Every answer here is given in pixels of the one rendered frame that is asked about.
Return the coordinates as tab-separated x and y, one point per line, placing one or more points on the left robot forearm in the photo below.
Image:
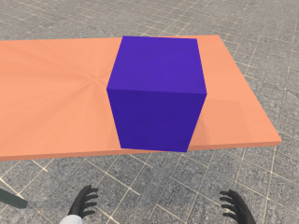
71	219

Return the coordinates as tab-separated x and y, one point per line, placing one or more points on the carton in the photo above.
156	92

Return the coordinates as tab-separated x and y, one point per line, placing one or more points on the table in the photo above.
54	102

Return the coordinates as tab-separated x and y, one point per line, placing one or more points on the right robot hand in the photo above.
242	213

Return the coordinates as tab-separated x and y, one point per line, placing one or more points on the left robot hand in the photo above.
80	204

